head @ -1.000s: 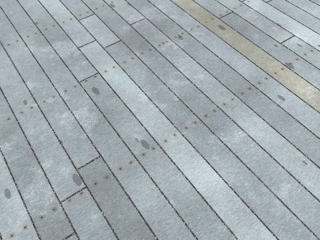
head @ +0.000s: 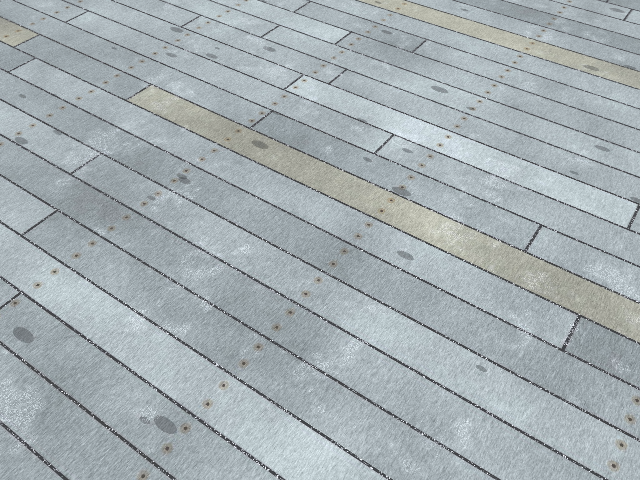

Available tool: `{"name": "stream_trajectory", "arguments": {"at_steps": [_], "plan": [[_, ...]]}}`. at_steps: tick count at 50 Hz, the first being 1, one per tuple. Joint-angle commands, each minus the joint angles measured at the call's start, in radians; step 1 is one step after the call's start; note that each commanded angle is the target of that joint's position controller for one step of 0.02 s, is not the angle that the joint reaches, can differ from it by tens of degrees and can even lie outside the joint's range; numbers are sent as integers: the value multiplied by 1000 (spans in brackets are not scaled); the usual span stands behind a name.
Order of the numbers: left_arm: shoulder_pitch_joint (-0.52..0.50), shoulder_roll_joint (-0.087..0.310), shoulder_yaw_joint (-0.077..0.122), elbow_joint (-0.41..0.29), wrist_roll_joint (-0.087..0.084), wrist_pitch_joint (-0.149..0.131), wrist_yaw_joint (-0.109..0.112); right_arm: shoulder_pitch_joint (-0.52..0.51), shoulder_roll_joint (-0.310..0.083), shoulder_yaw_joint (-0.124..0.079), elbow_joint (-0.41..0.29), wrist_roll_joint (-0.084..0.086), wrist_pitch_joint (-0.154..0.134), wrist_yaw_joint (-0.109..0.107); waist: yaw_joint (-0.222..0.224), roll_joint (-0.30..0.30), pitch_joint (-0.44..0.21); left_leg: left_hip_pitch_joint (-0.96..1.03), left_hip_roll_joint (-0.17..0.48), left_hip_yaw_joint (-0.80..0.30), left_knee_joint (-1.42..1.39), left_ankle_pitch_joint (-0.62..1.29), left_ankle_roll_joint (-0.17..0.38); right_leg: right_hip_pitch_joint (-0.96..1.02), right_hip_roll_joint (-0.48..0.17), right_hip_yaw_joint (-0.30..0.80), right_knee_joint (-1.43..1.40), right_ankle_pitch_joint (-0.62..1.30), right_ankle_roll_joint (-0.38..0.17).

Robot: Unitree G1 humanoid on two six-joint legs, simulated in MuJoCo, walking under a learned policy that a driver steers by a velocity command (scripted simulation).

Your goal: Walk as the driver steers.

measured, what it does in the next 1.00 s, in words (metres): walks ahead: left foot, then right foot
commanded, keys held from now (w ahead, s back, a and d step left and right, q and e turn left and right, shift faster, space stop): w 1.00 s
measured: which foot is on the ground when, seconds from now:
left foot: up 0.00-0.04, down 0.06-0.56, up 0.58-1.00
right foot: down 0.00-0.06, up 0.08-0.52, down 0.54-1.00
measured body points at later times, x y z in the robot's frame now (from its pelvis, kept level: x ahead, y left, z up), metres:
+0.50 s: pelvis +0.22 +0.02 -0.02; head +0.26 +0.02 +0.43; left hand +0.43 +0.24 -0.12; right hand +0.15 -0.23 -0.16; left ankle +0.06 +0.11 -0.75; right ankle +0.39 -0.08 -0.73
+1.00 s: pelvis +0.50 +0.00 -0.01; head +0.53 +0.00 +0.44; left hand +0.43 +0.24 -0.15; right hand +0.68 -0.22 -0.13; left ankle +0.67 +0.13 -0.71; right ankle +0.39 -0.07 -0.75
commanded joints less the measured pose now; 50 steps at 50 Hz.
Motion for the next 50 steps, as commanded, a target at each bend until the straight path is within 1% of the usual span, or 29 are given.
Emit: {"name": "stream_trajectory", "arguments": {"at_steps": [1,2,3,4,5,6,7,8,10,12,17,21,24,25,26,27,28,29,30,31,32,33,34,36,37,40,43,47,50], "plan": [[-67,167,41,-48,-9,-17,-3,7,-53,-10,-51,4,-32,-10,-66,-77,107,146,-25,36,-151,79,33,-210,-251,208,-72,-194,-172],[-71,147,36,-45,-6,-19,-3,96,-67,-16,-17,2,-41,-18,-105,-38,84,304,-42,27,-190,70,37,-299,-212,175,12,-172,-149],[-91,95,18,-57,2,-26,-4,222,-116,-30,19,-3,-55,-32,-160,58,36,479,56,-112,-262,-39,58,-414,-143,97,202,-142,-111],[-116,8,-7,-106,-9,-35,-11,326,-256,-61,30,-6,-61,-38,-194,312,-17,595,311,-522,-451,-374,150,-610,4,-63,539,-235,-58],[-134,107,17,-100,19,-29,-6,309,-228,-56,39,0,-57,-33,-162,188,56,483,379,-687,-505,-468,206,-688,0,-5,722,-291,-69],[-111,119,25,-84,21,-28,-16,208,-172,-39,14,5,-57,-26,-95,89,118,407,337,-594,-489,-432,201,-693,-59,39,787,-204,-82],[-88,108,22,-65,15,-29,-29,138,-124,-26,-3,7,-61,-21,-61,64,125,361,284,-498,-493,-329,177,-667,-87,38,785,-123,-78],[-96,100,23,-59,14,-29,-34,124,-97,-17,-7,8,-68,-21,-51,50,115,357,238,-403,-496,-175,152,-643,-109,22,766,-69,-66],[-101,81,15,-49,28,-18,-43,126,-90,-13,10,14,-82,-25,-46,93,92,326,193,-307,-519,-10,154,-612,-126,-12,765,12,-31],[-152,71,11,-61,26,-10,-46,174,-73,-7,45,19,-92,-24,-49,76,104,345,173,-234,-514,183,162,-653,-134,-34,750,60,-7],[-342,32,-8,-123,22,-6,-48,244,-64,-1,100,21,-94,-26,-81,71,127,345,137,-124,-499,443,168,-665,-122,-90,538,160,30],[-439,29,-17,-154,14,-8,-45,276,-77,-1,135,18,-96,-33,-95,77,139,363,154,-97,-488,555,159,-561,-85,-121,354,213,-1],[-400,51,-8,-148,14,-14,-33,250,-95,-3,150,15,-92,-41,-52,77,118,429,189,-85,-404,783,142,-458,-54,-119,293,160,-53],[-330,67,0,-126,14,-17,-26,235,-107,-6,153,12,-90,-44,-19,86,77,447,188,-74,-315,924,128,-372,-27,-123,282,119,-73],[-202,88,13,-84,15,-24,-17,224,-113,-8,155,10,-84,-44,35,76,5,446,171,-56,-160,1004,114,-231,4,-134,244,103,-97],[-36,118,28,-30,27,-33,-6,221,-109,-5,154,13,-79,-44,101,50,-86,343,132,-26,54,895,97,-4,-23,-105,208,114,-125],[102,210,53,-11,55,-38,8,268,-37,14,119,31,-79,-37,112,-91,-222,73,56,18,396,499,71,282,-288,215,191,-54,-193],[99,242,65,-7,31,-25,1,350,-5,14,125,47,-79,-33,63,-265,-331,-179,-123,-29,701,-203,51,401,-483,682,32,-113,-304],[-8,197,58,-20,1,-20,-6,264,-93,-8,118,23,-76,-39,40,-115,-194,-264,-53,-121,748,-142,70,285,-431,600,4,-148,-281],[-94,128,41,-30,-5,-25,-7,184,-79,-6,98,20,-83,-33,16,-63,-57,-275,-7,-114,706,-54,75,131,-393,445,-20,-105,-258],[-124,83,29,-25,2,-34,-7,156,-52,-1,95,19,-85,-30,-12,-27,10,-243,30,-107,636,-7,75,21,-347,345,-54,2,-229],[-136,60,21,-10,-1,-42,-4,145,-42,-2,94,3,-74,-24,-43,-31,40,-193,56,-107,576,16,69,-67,-296,268,-85,34,-192],[-134,54,18,2,0,-49,-1,178,-24,3,106,-8,-59,-17,-65,-64,41,-140,62,-100,547,24,56,-119,-282,225,-103,84,-188],[-86,47,15,31,-4,-68,-4,163,-10,4,107,-11,-42,-8,-75,-50,55,-140,67,-82,512,43,42,-135,-255,159,-120,211,-187],[-76,69,20,40,-8,-72,-4,139,-3,5,98,-11,-36,-4,-81,-59,54,-165,74,-69,480,70,31,-133,-252,140,-142,180,-192],[-21,73,20,66,-9,-72,-5,-8,-16,5,50,-9,-31,0,-55,-39,113,-277,102,-45,353,180,1,-107,-241,100,-186,201,-198],[22,71,15,84,-11,-68,-3,-105,-3,12,22,0,-34,2,-31,-38,107,-291,86,-15,201,289,-11,-55,-206,42,-181,262,-168],[108,65,10,121,-5,-66,3,-241,4,23,-19,5,-41,-2,18,-56,126,-282,52,27,49,336,4,39,-214,16,-152,394,-158],[138,77,11,143,7,-59,13,-291,-4,22,-45,4,-48,-3,24,-64,131,-288,32,28,-16,279,32,147,-253,21,-101,500,-162]]}}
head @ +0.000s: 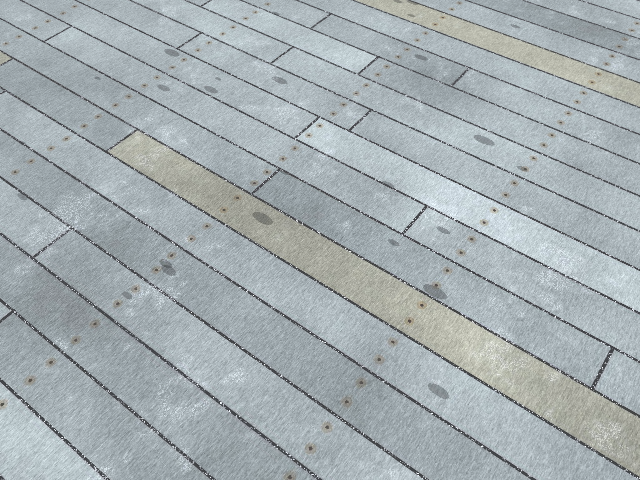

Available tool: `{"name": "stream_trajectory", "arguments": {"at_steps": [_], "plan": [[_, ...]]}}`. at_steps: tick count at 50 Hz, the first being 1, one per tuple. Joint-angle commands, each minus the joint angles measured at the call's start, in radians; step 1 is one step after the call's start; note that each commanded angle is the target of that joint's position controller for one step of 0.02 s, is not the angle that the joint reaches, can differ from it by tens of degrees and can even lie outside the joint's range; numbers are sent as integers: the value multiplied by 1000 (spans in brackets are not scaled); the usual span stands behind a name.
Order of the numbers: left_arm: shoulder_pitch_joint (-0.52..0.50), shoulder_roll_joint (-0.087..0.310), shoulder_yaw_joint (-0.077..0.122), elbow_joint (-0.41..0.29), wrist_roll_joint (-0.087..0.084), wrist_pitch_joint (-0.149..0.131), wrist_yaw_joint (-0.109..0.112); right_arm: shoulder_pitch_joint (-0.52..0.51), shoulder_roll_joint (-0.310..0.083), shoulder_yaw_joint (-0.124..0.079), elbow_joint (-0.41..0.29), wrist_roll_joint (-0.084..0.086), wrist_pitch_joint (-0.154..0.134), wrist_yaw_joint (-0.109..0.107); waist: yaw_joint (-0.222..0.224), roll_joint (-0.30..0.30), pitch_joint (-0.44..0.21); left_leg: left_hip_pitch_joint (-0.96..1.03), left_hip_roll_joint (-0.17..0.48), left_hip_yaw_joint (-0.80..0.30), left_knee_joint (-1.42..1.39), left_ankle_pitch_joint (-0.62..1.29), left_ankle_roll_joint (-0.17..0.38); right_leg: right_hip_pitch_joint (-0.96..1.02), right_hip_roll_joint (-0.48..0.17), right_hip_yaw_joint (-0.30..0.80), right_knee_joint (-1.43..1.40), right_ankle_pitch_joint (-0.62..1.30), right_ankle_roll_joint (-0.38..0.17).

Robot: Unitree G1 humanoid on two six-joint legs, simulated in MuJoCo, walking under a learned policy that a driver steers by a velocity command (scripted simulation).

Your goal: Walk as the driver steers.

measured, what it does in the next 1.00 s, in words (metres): walks ahead, turning left: left foot, then right foot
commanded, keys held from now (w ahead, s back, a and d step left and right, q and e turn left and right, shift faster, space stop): w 0.16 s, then w+q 0.32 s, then q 0.42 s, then w+q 0.10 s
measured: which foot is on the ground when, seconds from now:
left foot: up 0.00-0.08, down 0.10-0.62, up 0.64-1.00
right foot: down 0.00-0.12, up 0.14-0.58, down 0.60-1.00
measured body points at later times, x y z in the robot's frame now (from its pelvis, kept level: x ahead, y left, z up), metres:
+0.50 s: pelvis +0.27 +0.03 +0.00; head +0.30 +0.03 +0.45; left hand +0.44 +0.27 -0.11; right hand +0.23 -0.23 -0.14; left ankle +0.20 +0.10 -0.74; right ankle +0.44 -0.11 -0.70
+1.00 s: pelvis +0.40 +0.01 +0.00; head +0.43 +0.02 +0.45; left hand +0.36 +0.29 -0.13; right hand +0.63 -0.17 -0.12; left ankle +0.39 +0.13 -0.71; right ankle +0.47 -0.08 -0.74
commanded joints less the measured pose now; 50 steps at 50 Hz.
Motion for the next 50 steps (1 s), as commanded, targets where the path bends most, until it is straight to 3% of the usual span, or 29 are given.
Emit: {"name": "stream_trajectory", "arguments": {"at_steps": [1,3,4,5,6,7,8,9,10,11,12,14,16,17,18,21,25,27,29,30,31,32,33,34,35,37,39,45,50], "plan": [[68,151,27,-2,9,-1,14,-115,-71,-13,-91,2,-22,-4,-7,-97,59,-28,-38,24,-56,-58,31,42,-314,125,28,591,-116],[37,164,29,0,12,1,19,-36,-85,-22,-72,1,-30,-12,-56,-113,21,106,-87,45,-99,-143,67,56,-315,100,142,840,-95],[23,171,31,2,12,4,19,78,-103,-33,-35,-1,-37,-21,-105,-112,-38,242,-120,58,-134,-157,90,48,-301,86,273,945,-81],[2,167,29,-4,5,6,17,258,-130,-48,25,-12,-47,-31,-183,-85,-132,478,-110,43,-184,-102,123,-46,-263,50,470,882,-59],[14,115,12,-42,-19,2,11,427,-219,-73,58,-39,-53,-45,-223,18,-262,792,121,-228,-188,-185,195,-326,-197,9,784,540,-28],[102,74,11,-44,-41,-1,3,455,-277,-94,70,-22,-40,-37,-182,223,-387,971,353,-701,-316,-198,327,-615,-2,10,1134,-220,4],[25,164,37,-46,-13,4,9,355,-233,-85,55,8,-31,-29,-158,58,-279,873,309,-645,-341,-211,307,-709,-64,137,1199,-202,-14],[-62,145,36,-75,-6,-3,4,265,-173,-69,45,16,-34,-27,-133,21,-141,735,269,-510,-363,-183,286,-741,-110,134,1169,-123,-16],[-96,120,33,-83,-2,-8,0,230,-119,-55,50,11,-40,-25,-102,-20,-63,620,219,-423,-398,-101,253,-718,-152,124,1092,-68,-14],[-118,107,34,-93,14,2,-5,217,-87,-44,64,15,-45,-27,-71,-21,-27,531,162,-356,-430,-82,214,-671,-178,122,1025,-37,-6],[-88,86,30,-88,27,16,-10,217,-83,-41,76,15,-50,-29,-47,22,-25,477,144,-325,-442,-29,215,-619,-184,113,987,-32,10],[-106,71,28,-100,33,32,-17,264,-89,-42,99,20,-63,-30,-33,6,-20,448,114,-282,-451,66,223,-604,-183,95,925,-25,41],[-176,78,29,-126,31,44,-23,277,-106,-47,103,24,-63,-34,-33,-14,-6,424,64,-241,-483,7,205,-633,-183,70,852,47,68],[-210,68,23,-154,28,46,-24,289,-152,-56,102,22,-62,-34,-34,39,7,400,91,-257,-494,3,229,-643,-193,70,772,65,83],[-280,82,22,-176,25,45,-21,312,-134,-54,109,22,-60,-33,-53,19,41,402,81,-254,-502,28,225,-668,-197,64,715,94,96],[-412,83,16,-224,13,42,-22,360,-135,-58,111,17,-55,-31,-99,21,41,426,60,-254,-495,6,202,-656,-174,55,550,202,114],[-499,93,14,-272,2,34,-17,406,-150,-66,111,11,-46,-34,-129,31,20,508,62,-272,-401,162,182,-630,-140,64,454,224,111],[-460,107,17,-275,0,21,-7,387,-161,-73,100,7,-36,-42,-107,48,0,517,51,-273,-300,329,143,-545,-112,72,403,183,93],[-308,142,31,-234,4,1,7,344,-171,-81,81,15,-32,-47,-44,37,-61,498,4,-275,-135,398,92,-349,-83,71,284,220,67],[-194,186,45,-211,21,-17,17,330,-152,-79,66,30,-36,-45,3,-17,-132,416,-61,-239,44,295,62,-164,-157,113,236,338,40],[-63,274,62,-217,44,-24,28,347,-87,-63,12,45,-40,-52,26,-163,-295,257,-136,-161,326,-157,36,81,-449,340,295,664,-4],[-114,322,75,-231,14,2,20,499,-66,-66,9,65,-19,-68,-43,-359,-436,103,-226,-91,545,-650,23,183,-630,580,284,858,-142],[-178,220,57,-260,2,23,16,497,-131,-79,53,32,4,-74,-69,-177,-359,73,-144,-124,613,-599,27,60,-569,525,261,718,-143],[-236,140,33,-270,-1,27,20,413,-129,-84,45,14,14,-61,-68,-111,-221,61,-119,-119,603,-533,15,-68,-497,392,230,636,-121],[-276,111,22,-274,6,31,25,376,-108,-84,32,9,22,-50,-86,-114,-147,67,-91,-109,572,-483,0,-160,-445,298,195,611,-96],[-272,123,23,-265,8,29,35,347,-93,-85,17,-6,48,-31,-97,-178,-97,99,-79,-88,557,-415,-26,-258,-396,186,160,648,-93],[-258,139,29,-262,7,20,32,345,-90,-85,3,-2,66,-24,-111,-160,-126,113,-91,-80,559,-386,-38,-271,-402,139,155,696,-120],[-258,170,42,-265,13,40,29,187,-84,-66,-82,0,99,4,-91,-178,-103,141,-53,-36,299,-283,-43,-311,-404,26,115,411,-121],[-222,245,73,-274,18,58,8,79,-122,-64,-150,-3,96,34,-42,-191,-82,240,-64,31,99,-369,1,-339,-446,58,36,-214,-88]]}}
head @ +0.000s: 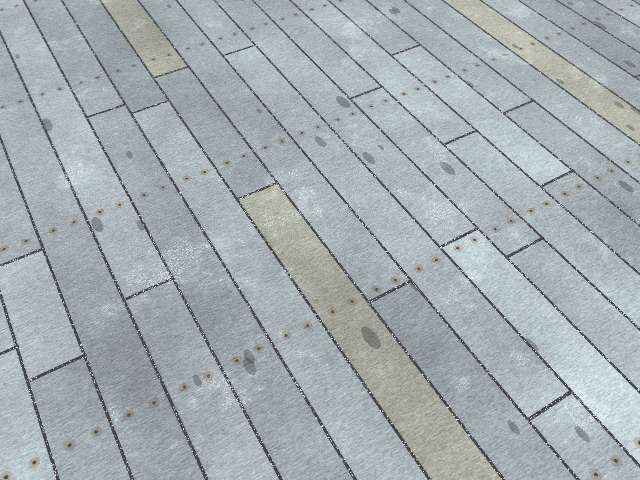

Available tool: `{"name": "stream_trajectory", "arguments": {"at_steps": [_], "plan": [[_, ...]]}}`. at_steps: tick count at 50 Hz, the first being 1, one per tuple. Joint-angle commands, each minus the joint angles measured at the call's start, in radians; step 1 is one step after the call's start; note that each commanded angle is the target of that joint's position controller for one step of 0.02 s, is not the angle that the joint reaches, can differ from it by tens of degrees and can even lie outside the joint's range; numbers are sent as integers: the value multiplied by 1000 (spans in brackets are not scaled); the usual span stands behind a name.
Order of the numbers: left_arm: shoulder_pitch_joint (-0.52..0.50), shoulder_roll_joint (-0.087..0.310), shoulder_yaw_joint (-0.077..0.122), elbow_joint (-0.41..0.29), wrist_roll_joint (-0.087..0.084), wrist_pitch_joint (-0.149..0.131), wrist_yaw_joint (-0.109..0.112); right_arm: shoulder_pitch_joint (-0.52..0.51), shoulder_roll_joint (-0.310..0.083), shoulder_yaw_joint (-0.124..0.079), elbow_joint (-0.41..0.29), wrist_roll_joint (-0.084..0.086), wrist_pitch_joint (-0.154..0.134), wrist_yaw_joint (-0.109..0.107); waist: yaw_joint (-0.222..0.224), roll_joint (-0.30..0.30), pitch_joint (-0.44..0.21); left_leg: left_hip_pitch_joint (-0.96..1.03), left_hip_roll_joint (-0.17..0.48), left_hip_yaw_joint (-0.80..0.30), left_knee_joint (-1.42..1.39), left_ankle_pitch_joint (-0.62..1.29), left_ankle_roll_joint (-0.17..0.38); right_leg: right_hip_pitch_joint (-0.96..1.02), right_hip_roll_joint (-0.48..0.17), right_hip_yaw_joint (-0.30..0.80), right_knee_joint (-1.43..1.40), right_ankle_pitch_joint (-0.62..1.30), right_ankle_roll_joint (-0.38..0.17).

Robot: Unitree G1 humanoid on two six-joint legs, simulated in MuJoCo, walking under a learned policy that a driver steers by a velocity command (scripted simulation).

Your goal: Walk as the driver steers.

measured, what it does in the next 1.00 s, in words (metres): walks ahead: left foot, then right foot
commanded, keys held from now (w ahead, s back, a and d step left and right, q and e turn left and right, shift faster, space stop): w+q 0.54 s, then q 0.02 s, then e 0.44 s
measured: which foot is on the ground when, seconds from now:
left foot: up 0.00-0.06, down 0.08-0.56, up 0.58-0.94, down 0.96-1.00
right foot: down 0.00-0.08, up 0.10-0.52, down 0.54-0.96, up 0.98-1.00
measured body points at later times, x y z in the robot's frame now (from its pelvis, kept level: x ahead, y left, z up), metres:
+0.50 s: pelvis +0.18 +0.04 -0.01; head +0.21 +0.05 +0.44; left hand +0.31 +0.33 -0.10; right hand +0.23 -0.24 -0.13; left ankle +0.01 +0.10 -0.74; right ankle +0.34 -0.04 -0.72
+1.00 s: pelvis +0.34 +0.08 -0.01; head +0.37 +0.11 +0.44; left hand +0.30 +0.35 -0.15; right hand +0.56 -0.11 -0.11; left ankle +0.38 +0.19 -0.74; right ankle +0.35 -0.03 -0.72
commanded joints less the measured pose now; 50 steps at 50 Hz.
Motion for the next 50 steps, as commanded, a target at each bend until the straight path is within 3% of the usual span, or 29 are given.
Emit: {"name": "stream_trajectory", "arguments": {"at_steps": [1,3,4,5,6,7,8,9,11,13,16,21,24,26,27,28,29,30,31,32,34,35,39,43,46,47,48,49,50], "plan": [[-16,194,53,-71,2,-2,-8,-25,-84,-14,-88,0,-15,15,4,-146,-76,114,-15,48,-105,-66,31,-1,-281,225,-240,-329,-133],[-23,197,59,-70,-6,9,-14,52,-75,-12,-66,-2,-33,14,-35,-89,-63,270,-48,74,-271,-35,65,-67,-256,166,-159,-398,-93],[-16,164,53,-69,-1,17,-17,164,-92,-21,-18,-3,-46,5,-71,-15,-77,411,-67,41,-347,-76,90,-150,-205,105,-19,-441,-55],[-29,75,30,-87,6,25,-27,273,-166,-40,13,-10,-63,-11,-119,245,-72,508,141,-285,-537,-309,153,-318,-90,-25,364,-465,2],[-113,67,24,-163,19,28,-29,278,-278,-60,-19,7,-69,-24,-131,338,25,494,332,-741,-697,-540,274,-628,70,82,531,-473,38],[-178,136,40,-173,26,23,-34,254,-220,-46,-18,5,-67,-38,-130,148,84,441,313,-652,-700,-464,280,-639,2,220,582,-328,33],[-144,135,42,-162,1,9,-47,201,-187,-31,-25,11,-70,-47,-76,148,81,403,257,-555,-687,-341,255,-594,-12,237,557,-202,34],[-102,138,42,-137,-2,-3,-52,159,-169,-26,-34,15,-78,-49,-41,130,72,401,198,-467,-685,-191,230,-545,-19,242,531,-126,43],[-67,129,41,-105,20,-6,-53,141,-154,-22,-43,20,-102,-52,-29,95,5,426,141,-373,-652,77,224,-476,-6,230,532,-39,59],[-90,118,39,-116,14,3,-51,180,-155,-22,-28,26,-121,-46,-29,65,-14,441,129,-346,-629,231,228,-467,4,229,508,-11,70],[-170,98,30,-146,8,11,-50,244,-167,-28,-8,25,-128,-47,-59,72,6,448,122,-349,-625,241,233,-490,12,229,412,29,85],[-301,88,15,-204,-3,1,-55,306,-187,-35,11,16,-131,-55,-103,90,30,442,125,-374,-567,347,224,-425,38,237,224,73,80],[-254,113,19,-211,-11,-13,-49,272,-210,-42,1,13,-134,-62,-66,100,15,400,137,-408,-511,452,181,-262,57,243,148,52,44],[-84,141,33,-166,-14,-24,-29,213,-226,-45,-13,13,-137,-58,20,84,-44,315,95,-394,-367,609,139,13,105,218,81,7,13],[57,179,47,-131,-4,-37,-14,204,-205,-39,-13,18,-142,-52,90,15,-127,244,15,-333,-148,599,112,220,63,250,31,9,-13],[198,274,65,-135,28,-46,5,237,-109,-14,-50,43,-145,-48,122,-144,-293,74,-89,-233,184,320,70,468,-208,554,-46,-257,-69],[157,323,70,-135,24,-37,3,305,-84,-7,-75,40,-143,-52,44,-360,-330,-115,-199,-170,364,-211,58,488,-380,987,-199,-139,-154],[80,240,53,-145,7,-31,-5,340,-127,-13,-24,14,-130,-61,-3,-200,-212,-133,-124,-205,467,-164,64,359,-363,931,-166,-26,-191],[32,150,30,-146,-5,-35,-12,304,-121,-12,-2,6,-125,-56,-11,-73,-121,-109,-99,-192,469,-105,57,251,-312,760,-137,161,-201],[10,98,13,-134,-8,-40,-16,273,-96,-5,1,5,-123,-53,-20,-41,-81,-81,-74,-186,411,-77,49,181,-252,605,-134,348,-185],[11,79,-2,-100,-17,-55,-19,249,-84,0,-4,-14,-107,-44,-39,-107,-67,-8,-58,-150,326,-61,25,102,-173,449,-141,666,-169],[23,98,0,-81,-20,-65,-24,255,-78,4,-4,-15,-102,-42,-50,-150,-82,4,-63,-127,288,-49,12,109,-170,425,-121,831,-191],[14,127,5,-46,-25,-54,-24,154,-47,32,-19,-6,-98,-40,-51,-134,-120,59,-61,-53,5,43,-29,111,-97,341,-106,896,-177],[45,165,25,-33,-29,-17,-25,70,-70,38,-38,10,-89,-58,-21,-145,-128,138,-78,-38,-122,133,-25,70,-93,397,-75,688,-160],[11,171,34,-44,-40,10,-19,84,-78,36,-40,4,-97,-76,-55,-107,-92,262,-69,-52,-301,215,2,-22,-76,472,-4,403,-118],[15,152,32,-53,-42,15,-17,101,-109,27,-40,-6,-104,-84,-60,-61,-89,329,-8,-112,-375,252,20,-75,-40,484,49,244,-80],[36,86,16,-80,-42,15,-17,132,-173,17,-54,-19,-111,-96,-50,93,-136,414,210,-298,-430,382,63,-144,36,425,206,-22,-36],[117,44,9,-85,-43,25,-6,119,-250,-3,-60,6,-93,-97,-24,267,-152,419,387,-472,-479,544,198,-239,189,263,396,-439,-17],[121,117,27,-64,-17,44,1,134,-199,0,-62,18,-83,-99,-47,195,-156,384,398,-496,-497,489,269,-262,148,262,585,-482,-12]]}}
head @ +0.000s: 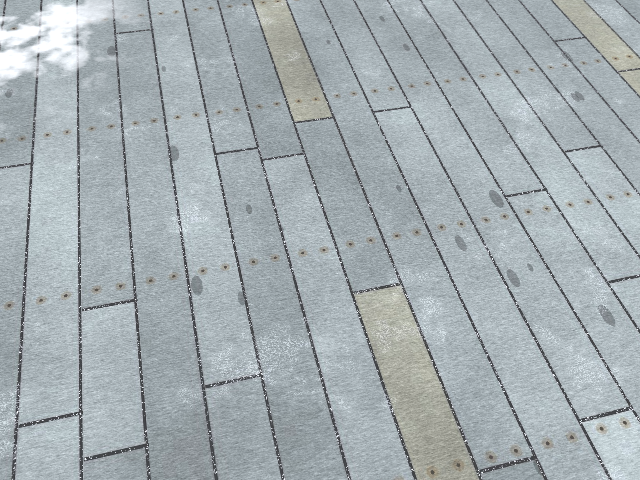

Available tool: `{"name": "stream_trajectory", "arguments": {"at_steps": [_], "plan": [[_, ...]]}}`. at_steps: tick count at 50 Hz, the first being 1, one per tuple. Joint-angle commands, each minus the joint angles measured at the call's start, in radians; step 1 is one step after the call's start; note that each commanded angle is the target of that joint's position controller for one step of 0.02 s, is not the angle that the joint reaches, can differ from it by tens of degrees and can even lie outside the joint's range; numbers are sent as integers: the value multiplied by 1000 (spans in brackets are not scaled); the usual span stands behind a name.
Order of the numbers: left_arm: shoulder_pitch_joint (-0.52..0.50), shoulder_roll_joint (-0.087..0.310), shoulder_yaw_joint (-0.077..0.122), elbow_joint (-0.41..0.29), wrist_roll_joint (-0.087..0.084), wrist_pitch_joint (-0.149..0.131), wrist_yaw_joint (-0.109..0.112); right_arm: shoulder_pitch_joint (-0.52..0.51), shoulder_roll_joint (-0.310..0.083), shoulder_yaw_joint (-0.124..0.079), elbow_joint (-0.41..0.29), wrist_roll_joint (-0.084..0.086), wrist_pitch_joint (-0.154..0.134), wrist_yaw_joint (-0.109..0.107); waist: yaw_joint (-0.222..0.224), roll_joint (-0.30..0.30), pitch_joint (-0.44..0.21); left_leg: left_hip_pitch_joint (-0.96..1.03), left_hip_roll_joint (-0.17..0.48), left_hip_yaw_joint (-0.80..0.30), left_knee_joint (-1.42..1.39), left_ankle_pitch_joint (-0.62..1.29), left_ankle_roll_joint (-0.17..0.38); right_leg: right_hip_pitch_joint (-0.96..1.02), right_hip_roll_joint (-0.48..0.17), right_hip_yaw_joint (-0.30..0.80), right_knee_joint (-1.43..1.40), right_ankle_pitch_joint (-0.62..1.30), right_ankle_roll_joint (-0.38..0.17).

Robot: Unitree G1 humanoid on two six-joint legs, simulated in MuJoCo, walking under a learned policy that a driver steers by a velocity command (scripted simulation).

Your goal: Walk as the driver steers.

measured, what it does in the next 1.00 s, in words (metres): steps on the spot, turning right: right foot, then left foot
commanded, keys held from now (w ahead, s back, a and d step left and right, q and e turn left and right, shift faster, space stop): e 0.74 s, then w+e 0.06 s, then w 0.20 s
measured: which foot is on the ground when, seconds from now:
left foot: down 0.00-0.36, up 0.38-0.86, down 0.88-1.00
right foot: up 0.00-0.34, down 0.36-0.88, up 0.90-1.00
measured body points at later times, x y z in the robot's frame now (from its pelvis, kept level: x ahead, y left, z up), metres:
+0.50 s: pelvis -0.01 -0.03 +0.01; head +0.02 -0.07 +0.46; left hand +0.19 +0.20 -0.09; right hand +0.02 -0.33 -0.13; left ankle +0.04 +0.10 -0.67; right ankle -0.03 -0.10 -0.73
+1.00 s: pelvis +0.04 -0.02 +0.01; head +0.06 -0.01 +0.46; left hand +0.28 +0.16 -0.11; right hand -0.03 -0.31 -0.09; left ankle +0.07 +0.07 -0.73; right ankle -0.02 -0.12 -0.68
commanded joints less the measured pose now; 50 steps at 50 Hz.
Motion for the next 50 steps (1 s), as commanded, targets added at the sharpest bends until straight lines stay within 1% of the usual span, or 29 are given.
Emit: {"name": "stream_trajectory", "arguments": {"at_steps": [1,2,4,5,10,13,15,16,17,18,19,20,21,22,23,24,25,27,33,37,39,41,43,44,45,46,47,48,50], "plan": [[28,126,38,-69,23,21,12,113,-159,-47,-43,15,8,-19,-62,133,-114,234,393,-375,-254,283,222,-232,-28,-5,394,-144,0],[19,118,42,-66,22,30,8,49,-124,-37,-54,10,11,-22,-36,113,-85,190,339,-284,-265,264,189,-221,-50,-1,411,-83,15],[20,105,44,-66,23,47,-4,16,-119,-35,-61,2,8,-28,-23,148,-82,171,279,-159,-259,338,163,-198,-55,-26,427,-12,46],[16,97,43,-68,21,53,-9,26,-121,-37,-57,0,7,-27,-26,141,-91,175,268,-121,-249,372,160,-188,-52,-36,415,3,57],[-75,70,28,-121,14,75,-33,57,-152,-53,-43,-4,7,-15,-59,161,-106,198,294,-56,-233,277,164,-140,-73,-66,217,24,62],[-110,79,25,-150,8,75,-40,65,-185,-68,-38,-11,13,0,-75,182,-118,183,314,-34,-206,254,158,-63,-66,-108,95,12,41],[-112,85,25,-163,5,69,-43,68,-206,-78,-35,-8,19,7,-73,180,-125,185,328,-26,-171,255,145,-21,-59,-130,11,22,22],[-93,80,25,-162,5,64,-43,58,-215,-82,-35,-2,23,8,-55,167,-127,168,323,-6,-136,235,122,29,-52,-143,-74,73,8],[-64,81,25,-155,7,55,-41,56,-218,-86,-32,3,28,9,-32,139,-127,120,307,28,-78,173,77,108,-39,-142,-197,159,-8],[-45,118,33,-150,17,43,-32,93,-201,-86,-21,1,33,12,-26,30,-108,32,264,84,36,35,5,179,-83,-27,-342,221,-27],[-41,228,51,-172,27,30,-19,136,-115,-69,-46,-13,43,19,-58,-258,-97,-195,134,180,312,-362,-80,269,-372,357,-432,384,-88],[8,323,83,-170,27,31,-16,4,-128,-63,-105,-10,61,0,17,-269,-44,-280,25,42,427,-453,-87,140,-465,473,-430,574,-230],[-3,264,72,-162,23,33,-12,-12,-148,-67,-100,-1,68,-2,-7,-141,-24,-277,57,-24,498,-374,-85,137,-406,391,-423,551,-236],[-72,218,57,-172,13,35,-7,16,-150,-71,-81,13,64,4,-46,-110,-9,-263,63,-43,501,-278,-79,118,-336,310,-422,507,-207],[-132,193,51,-186,13,38,-4,45,-160,-75,-61,13,54,7,-73,-104,-19,-250,62,-45,493,-217,-78,131,-276,262,-415,499,-174],[-145,180,47,-195,6,35,0,68,-171,-81,-47,-2,52,11,-73,-118,-42,-244,53,-34,516,-181,-82,157,-250,235,-400,569,-171],[-136,165,43,-195,3,32,-1,83,-170,-82,-40,-7,51,16,-73,-105,-78,-227,46,-35,535,-168,-87,179,-237,224,-387,629,-172],[-97,174,47,-187,-1,26,-4,76,-155,-79,-47,-1,55,20,-62,-73,-101,-235,39,-40,529,-159,-96,218,-238,237,-373,666,-178],[-30,198,58,-179,11,27,1,16,-149,-72,-79,4,61,9,-22,-103,-83,-244,22,-60,366,-189,-101,245,-238,345,-363,554,-203],[-35,215,65,-186,18,31,-3,-3,-148,-65,-99,12,52,4,-19,-100,-91,-157,-5,-67,273,-212,-84,192,-229,408,-335,571,-206],[-33,218,69,-185,22,34,-9,1,-153,-62,-106,8,43,8,-18,-99,-116,-85,-24,-63,217,-237,-72,153,-206,461,-365,307,-209],[-65,209,68,-189,29,37,-18,20,-150,-57,-107,8,33,9,-39,-114,-89,13,-40,-57,114,-256,-51,70,-182,505,-394,39,-198],[-121,180,59,-194,22,36,-15,124,-124,-50,-75,10,15,-3,-121,-82,-54,273,-40,-38,-140,-133,-17,-116,-110,468,-350,-115,-135],[-107,129,43,-198,15,26,-7,168,-171,-59,-64,1,4,-16,-136,33,-55,410,72,-159,-241,-228,11,-255,-43,383,-225,-200,-76],[-83,39,17,-218,6,12,-4,218,-278,-77,-70,-15,-4,-21,-140,251,-109,505,350,-540,-387,-536,94,-368,109,161,76,-183,-23],[-139,138,34,-230,39,3,5,210,-322,-97,-44,-29,-4,-12,-135,167,-7,330,412,-707,-440,-652,171,-452,76,138,210,-76,-23],[-129,159,42,-214,42,-4,2,169,-254,-81,-42,-18,-9,-2,-90,106,55,259,378,-649,-436,-638,177,-429,30,174,263,8,-25],[-85,155,40,-181,39,-10,-11,114,-196,-66,-47,-5,-17,8,-55,103,66,252,308,-534,-432,-547,144,-406,13,160,279,77,-12],[-48,149,40,-144,47,-14,-37,113,-166,-58,-35,1,-32,13,-50,150,43,260,219,-363,-430,-355,114,-372,7,106,317,161,8]]}}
